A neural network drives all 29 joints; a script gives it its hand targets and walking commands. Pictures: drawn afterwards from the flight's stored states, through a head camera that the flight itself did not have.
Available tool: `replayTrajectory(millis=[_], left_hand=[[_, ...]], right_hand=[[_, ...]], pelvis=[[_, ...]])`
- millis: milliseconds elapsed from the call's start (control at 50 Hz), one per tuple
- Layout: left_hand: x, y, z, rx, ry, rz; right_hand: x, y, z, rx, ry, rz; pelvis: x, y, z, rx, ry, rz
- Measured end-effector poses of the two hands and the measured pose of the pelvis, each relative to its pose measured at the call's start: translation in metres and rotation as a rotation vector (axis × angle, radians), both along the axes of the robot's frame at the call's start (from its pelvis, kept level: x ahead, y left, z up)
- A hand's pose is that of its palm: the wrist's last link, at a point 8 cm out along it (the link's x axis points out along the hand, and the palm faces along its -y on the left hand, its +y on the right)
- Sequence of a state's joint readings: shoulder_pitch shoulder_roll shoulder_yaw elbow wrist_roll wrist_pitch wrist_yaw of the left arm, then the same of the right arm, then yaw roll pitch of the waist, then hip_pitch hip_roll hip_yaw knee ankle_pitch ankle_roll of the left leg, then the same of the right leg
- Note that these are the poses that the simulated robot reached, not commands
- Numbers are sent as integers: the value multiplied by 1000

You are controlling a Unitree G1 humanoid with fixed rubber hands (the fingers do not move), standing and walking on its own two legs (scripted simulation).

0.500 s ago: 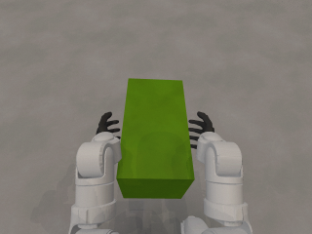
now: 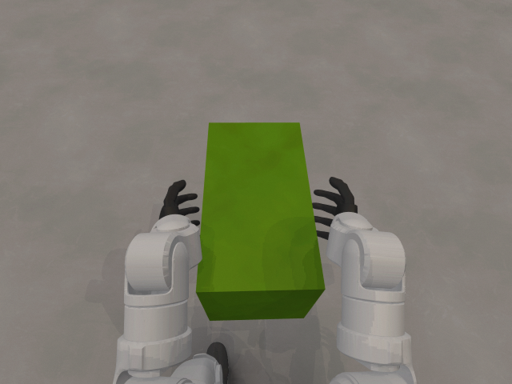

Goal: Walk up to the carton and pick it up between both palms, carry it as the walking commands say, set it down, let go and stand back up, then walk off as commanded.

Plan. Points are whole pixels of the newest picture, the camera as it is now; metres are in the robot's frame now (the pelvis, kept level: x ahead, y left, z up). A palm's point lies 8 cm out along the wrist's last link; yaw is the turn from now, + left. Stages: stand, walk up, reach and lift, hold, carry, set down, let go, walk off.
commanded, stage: carry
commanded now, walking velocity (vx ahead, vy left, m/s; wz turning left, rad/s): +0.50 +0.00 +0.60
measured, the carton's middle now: (255, 219) +0.38 +0.00 -0.04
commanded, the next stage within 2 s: none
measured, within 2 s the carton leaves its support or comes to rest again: neither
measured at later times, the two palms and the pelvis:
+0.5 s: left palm (130, 97) +0.58 +0.22 +0.05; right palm (258, 74) +0.64 -0.01 +0.06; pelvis +0.30 +0.03 -0.01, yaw +18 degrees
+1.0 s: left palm (49, 37) +0.77 +0.43 +0.04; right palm (159, 14) +0.87 +0.22 +0.03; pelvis +0.53 +0.19 -0.01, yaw +26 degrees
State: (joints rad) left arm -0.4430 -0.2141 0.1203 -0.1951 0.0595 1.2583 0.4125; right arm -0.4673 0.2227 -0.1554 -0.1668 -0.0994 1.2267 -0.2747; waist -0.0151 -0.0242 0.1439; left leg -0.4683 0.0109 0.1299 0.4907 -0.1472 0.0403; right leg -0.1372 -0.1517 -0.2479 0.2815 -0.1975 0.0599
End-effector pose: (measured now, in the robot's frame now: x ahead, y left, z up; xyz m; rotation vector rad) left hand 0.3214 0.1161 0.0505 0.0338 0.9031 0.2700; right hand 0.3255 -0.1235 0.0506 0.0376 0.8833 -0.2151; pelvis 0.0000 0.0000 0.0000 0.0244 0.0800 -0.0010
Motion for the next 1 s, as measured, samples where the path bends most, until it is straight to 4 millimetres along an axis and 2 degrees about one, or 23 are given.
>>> replayTrajectory(millis=[60,120,280,420,480,580,680,780,820,920,1000], left_hand=[[48,15,3,-17,-58,-16],[87,29,1,-51,-83,-12],[157,59,0,22,-3,41],[228,85,4,25,-44,138],[250,101,2,-15,-21,177],[278,137,3,9,25,297],[321,185,13,31,-3,394],[383,241,14,41,-63,397],[402,259,9,27,-62,411],[427,293,-5,22,26,424],[445,316,-11,17,40,469]], right_hand=[[43,13,4,4,-59,-8],[81,27,8,-28,-84,5],[167,59,-4,-11,-1,82],[265,86,-5,28,-42,185],[301,107,2,-37,-21,216],[357,156,10,-69,13,324],[414,208,10,-18,-12,382],[469,262,5,-3,-68,381],[486,279,-1,-24,-57,400],[517,315,-14,-49,36,421],[545,342,-19,-38,53,449]], pelvis=[[44,16,-15,-23,-10,6],[81,27,-16,2,-8,25],[171,38,-9,-26,-15,78],[262,31,-23,-36,-34,234],[294,31,-15,-24,-9,301],[345,42,-2,13,11,357],[396,74,-5,26,-9,398],[452,130,-25,7,-40,399],[469,144,-24,14,-38,428],[504,172,-11,-11,-48,427],[529,185,-7,-18,-54,455]])
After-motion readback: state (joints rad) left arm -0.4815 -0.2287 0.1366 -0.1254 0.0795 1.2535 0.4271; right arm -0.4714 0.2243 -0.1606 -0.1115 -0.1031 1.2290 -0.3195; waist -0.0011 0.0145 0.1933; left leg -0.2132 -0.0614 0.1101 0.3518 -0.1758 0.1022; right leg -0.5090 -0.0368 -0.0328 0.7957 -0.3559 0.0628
